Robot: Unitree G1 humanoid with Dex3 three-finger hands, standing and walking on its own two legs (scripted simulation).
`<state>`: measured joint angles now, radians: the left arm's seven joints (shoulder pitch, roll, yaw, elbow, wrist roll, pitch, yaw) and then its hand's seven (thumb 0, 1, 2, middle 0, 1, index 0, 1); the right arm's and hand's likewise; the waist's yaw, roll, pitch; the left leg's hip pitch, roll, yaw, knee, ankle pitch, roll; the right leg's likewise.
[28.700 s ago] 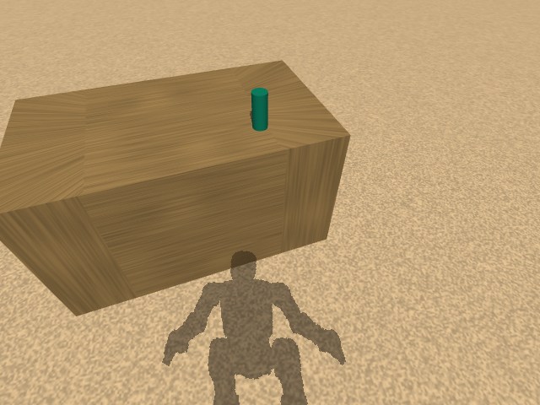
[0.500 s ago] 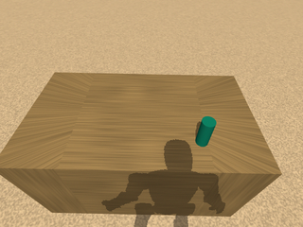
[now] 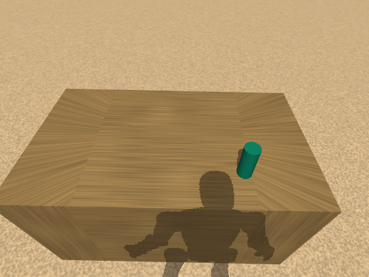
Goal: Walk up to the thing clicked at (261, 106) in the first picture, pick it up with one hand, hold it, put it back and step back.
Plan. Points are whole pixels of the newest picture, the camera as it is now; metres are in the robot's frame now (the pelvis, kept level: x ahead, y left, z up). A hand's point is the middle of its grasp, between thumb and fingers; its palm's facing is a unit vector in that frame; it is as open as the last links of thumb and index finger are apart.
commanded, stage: stand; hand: right
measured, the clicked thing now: (248, 161) +0.51 -0.20 -0.11
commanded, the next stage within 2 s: step back in 0.48 s
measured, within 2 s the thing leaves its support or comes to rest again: neither
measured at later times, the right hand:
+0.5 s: hand out of the picture +0.06 -0.25 -0.16, palm faces -0.03 +0.94 -0.33, open 7.4 cm
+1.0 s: hand out of the picture -0.04 -0.22 -0.16, palm faces -0.01 +0.90 -0.43, open 7.4 cm
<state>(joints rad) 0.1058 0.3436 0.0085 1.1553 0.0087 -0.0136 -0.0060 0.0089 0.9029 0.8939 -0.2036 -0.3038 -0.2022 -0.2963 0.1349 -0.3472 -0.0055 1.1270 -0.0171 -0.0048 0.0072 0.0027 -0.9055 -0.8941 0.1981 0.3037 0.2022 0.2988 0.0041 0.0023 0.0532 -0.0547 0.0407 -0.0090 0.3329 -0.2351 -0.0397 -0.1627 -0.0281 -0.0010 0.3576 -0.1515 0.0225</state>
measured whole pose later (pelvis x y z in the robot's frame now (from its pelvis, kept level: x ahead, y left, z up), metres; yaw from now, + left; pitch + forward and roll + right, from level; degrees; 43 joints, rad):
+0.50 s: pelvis +0.00 +0.00 +0.00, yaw +0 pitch -2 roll +0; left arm 0.11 0.35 0.01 1.14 0.01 -0.01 -0.01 0.01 0.90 0.89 -0.20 -0.30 -0.20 -0.30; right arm 0.14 -0.35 -0.01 1.12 -0.02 0.00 0.01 0.00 -0.91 -0.89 0.20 0.30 0.20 0.30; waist 0.00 0.00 0.06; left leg -0.07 0.04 0.00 0.34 -0.24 -0.04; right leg -0.18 -0.02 0.00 0.37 -0.16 0.02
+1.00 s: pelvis -0.09 +0.05 -0.01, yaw -2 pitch +0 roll -2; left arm 0.05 0.39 0.07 0.90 0.01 0.06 0.02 0.01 0.91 0.89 -0.20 -0.30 -0.20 -0.30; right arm 0.18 -0.35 -0.05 0.93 -0.04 0.03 -0.01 0.00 -0.90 -0.89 0.20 0.30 0.21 0.30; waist -0.02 -0.04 0.19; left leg -0.29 0.00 0.00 0.60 -0.31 0.04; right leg -0.47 0.13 0.15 1.15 -0.50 0.01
